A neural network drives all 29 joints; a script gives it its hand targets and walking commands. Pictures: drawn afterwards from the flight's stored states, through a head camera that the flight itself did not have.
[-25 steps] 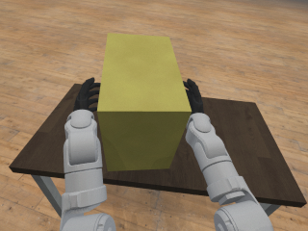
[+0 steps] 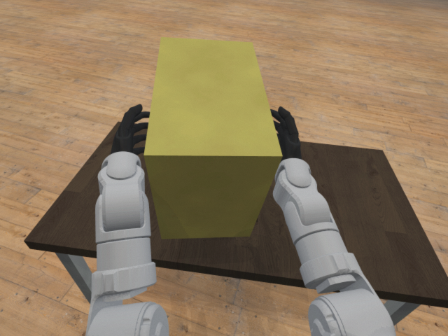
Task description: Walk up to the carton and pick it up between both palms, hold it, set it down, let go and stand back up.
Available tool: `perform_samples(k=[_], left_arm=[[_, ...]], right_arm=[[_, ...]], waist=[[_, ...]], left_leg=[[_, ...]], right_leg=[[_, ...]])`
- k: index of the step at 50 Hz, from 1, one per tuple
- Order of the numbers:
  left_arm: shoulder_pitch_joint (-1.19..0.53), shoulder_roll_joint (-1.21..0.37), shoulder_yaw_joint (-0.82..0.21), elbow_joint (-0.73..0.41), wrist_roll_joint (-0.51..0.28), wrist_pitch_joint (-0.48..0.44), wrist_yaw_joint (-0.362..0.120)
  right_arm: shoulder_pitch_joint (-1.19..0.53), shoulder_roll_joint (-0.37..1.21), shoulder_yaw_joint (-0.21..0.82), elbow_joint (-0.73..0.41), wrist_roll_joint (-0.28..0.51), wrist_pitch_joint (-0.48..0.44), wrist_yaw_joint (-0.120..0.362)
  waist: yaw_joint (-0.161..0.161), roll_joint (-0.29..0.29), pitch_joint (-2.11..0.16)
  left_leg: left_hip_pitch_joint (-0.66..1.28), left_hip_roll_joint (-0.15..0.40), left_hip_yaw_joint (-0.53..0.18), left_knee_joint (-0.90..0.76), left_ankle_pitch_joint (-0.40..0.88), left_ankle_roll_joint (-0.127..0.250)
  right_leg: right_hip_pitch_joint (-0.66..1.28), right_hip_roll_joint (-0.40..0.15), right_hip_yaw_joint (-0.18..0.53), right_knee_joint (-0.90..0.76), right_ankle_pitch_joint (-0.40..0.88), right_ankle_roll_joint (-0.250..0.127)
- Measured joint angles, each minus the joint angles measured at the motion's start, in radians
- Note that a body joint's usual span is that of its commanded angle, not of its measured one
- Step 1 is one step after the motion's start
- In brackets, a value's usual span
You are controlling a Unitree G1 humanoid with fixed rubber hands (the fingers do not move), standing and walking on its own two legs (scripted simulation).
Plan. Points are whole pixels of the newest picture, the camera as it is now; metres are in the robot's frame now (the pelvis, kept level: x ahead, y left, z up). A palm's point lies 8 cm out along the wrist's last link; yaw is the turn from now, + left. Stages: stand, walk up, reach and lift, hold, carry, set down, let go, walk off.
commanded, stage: set down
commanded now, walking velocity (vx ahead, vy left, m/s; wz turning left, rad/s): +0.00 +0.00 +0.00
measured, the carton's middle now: (207, 140) +0.44 +0.00 +0.16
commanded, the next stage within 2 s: none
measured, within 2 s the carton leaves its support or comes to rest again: neither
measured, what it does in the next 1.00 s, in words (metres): stands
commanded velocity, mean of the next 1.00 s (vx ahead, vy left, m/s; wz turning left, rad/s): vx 0.00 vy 0.00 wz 0.00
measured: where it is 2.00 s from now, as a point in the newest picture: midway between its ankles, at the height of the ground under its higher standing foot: outside the picture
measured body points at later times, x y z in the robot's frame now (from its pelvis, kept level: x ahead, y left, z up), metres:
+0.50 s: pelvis +0.02 +0.00 +0.00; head +0.00 +0.03 +0.45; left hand +0.40 +0.12 +0.15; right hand +0.39 -0.15 +0.16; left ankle +0.02 +0.13 -0.75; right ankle +0.00 -0.11 -0.75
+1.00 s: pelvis +0.02 +0.00 +0.00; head +0.01 +0.02 +0.45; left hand +0.42 +0.12 +0.11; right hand +0.41 -0.15 +0.13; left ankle +0.02 +0.13 -0.75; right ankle +0.00 -0.11 -0.75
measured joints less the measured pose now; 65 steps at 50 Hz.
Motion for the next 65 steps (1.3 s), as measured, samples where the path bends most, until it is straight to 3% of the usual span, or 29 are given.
perform_samples(k=[6, 11, 20, 32, 52, 65], left_arm=[[0.04, -0.006, -0.001, 0.044, 0.005, -0.137, -0.008], [0.098, -0.009, -0.005, 0.099, -0.001, -0.186, -0.009], [0.139, 0.007, -0.077, 0.128, -0.064, -0.276, 0.06], [0.072, -0.012, -0.007, 0.247, -0.037, -0.293, 0.049], [-0.007, -0.008, 0.059, 0.502, -0.056, -0.457, 0.083], [-0.029, -0.004, 0.108, 0.609, -0.067, -0.548, 0.092]], right_arm=[[0.029, 0.003, -0.007, 0.022, -0.049, -0.126, 0.01], [0.062, 0.015, -0.025, 0.087, -0.087, -0.208, 0.035], [0.101, -0.011, -0.013, 0.111, -0.057, -0.327, 0.036], [0.038, -0.019, -0.046, 0.228, -0.075, -0.33, 0.038], [-0.044, 0.006, -0.232, 0.395, -0.212, -0.41, 0.089], [-0.077, 0.024, -0.317, 0.442, -0.295, -0.434, 0.108]], waist=[[0.013, 0.001, -0.005], [0.015, -0.017, 0.002], [0.012, -0.017, 0.016], [0.025, -0.018, -0.008], [0.045, 0.004, -0.037], [0.055, 0.015, -0.05]], left_leg=[[0.026, 0.002, -0.005, 0.001, -0.016, -0.002], [0.043, -0.002, -0.011, -0.009, -0.02, -0.003], [-0.021, 0.004, -0.021, 0.014, -0.025, -0.011], [-0.012, 0.004, -0.004, -0.025, -0.009, -0.007], [-0.066, 0.009, 0.007, -0.021, -0.011, -0.01], [-0.097, 0.016, 0.017, -0.023, -0.011, -0.013]], right_leg=[[0.038, 0.003, -0.005, -0.021, -0.005, 0.0], [0.053, -0.001, -0.012, -0.022, -0.017, 0.0], [0.005, 0.005, -0.021, -0.026, -0.01, -0.003], [-0.008, 0.004, -0.006, -0.031, -0.007, -0.003], [-0.06, 0.009, 0.004, -0.042, 0.004, -0.003], [-0.099, 0.015, 0.014, -0.036, 0.004, -0.007]])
